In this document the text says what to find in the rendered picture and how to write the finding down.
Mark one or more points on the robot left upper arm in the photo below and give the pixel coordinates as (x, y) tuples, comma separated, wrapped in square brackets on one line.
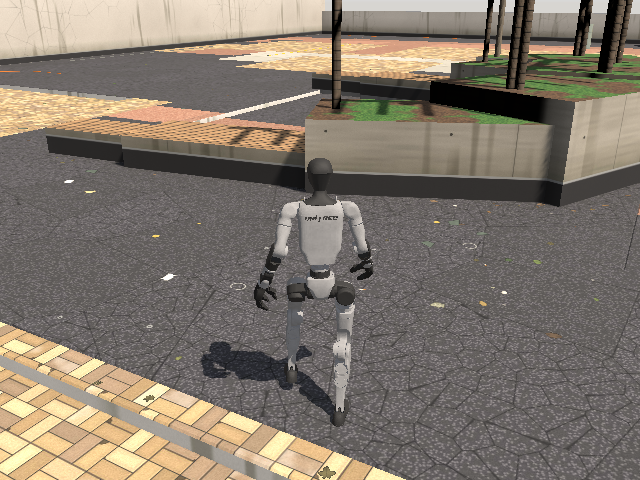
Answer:
[(287, 212)]

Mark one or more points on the left robot foot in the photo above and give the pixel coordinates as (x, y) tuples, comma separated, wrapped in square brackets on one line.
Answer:
[(291, 375)]

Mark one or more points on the robot right upper arm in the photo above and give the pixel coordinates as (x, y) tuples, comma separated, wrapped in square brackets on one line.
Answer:
[(351, 211)]

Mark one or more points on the robot torso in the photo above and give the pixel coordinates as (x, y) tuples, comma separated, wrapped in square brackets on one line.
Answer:
[(320, 238)]

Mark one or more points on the robot left forearm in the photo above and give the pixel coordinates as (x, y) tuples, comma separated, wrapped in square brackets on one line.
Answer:
[(269, 269)]

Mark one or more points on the right robot hand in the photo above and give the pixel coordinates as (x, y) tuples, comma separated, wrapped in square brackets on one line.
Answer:
[(367, 274)]

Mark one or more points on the robot right forearm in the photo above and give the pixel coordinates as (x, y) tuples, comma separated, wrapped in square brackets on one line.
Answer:
[(366, 258)]

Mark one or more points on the left robot hand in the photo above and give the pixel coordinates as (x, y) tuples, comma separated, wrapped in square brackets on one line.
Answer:
[(259, 296)]

